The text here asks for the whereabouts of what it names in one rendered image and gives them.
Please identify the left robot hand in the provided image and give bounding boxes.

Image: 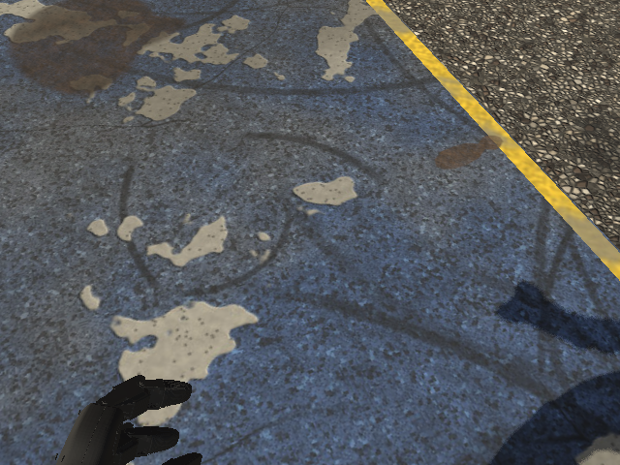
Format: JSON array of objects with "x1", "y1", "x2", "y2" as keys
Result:
[{"x1": 55, "y1": 375, "x2": 202, "y2": 465}]

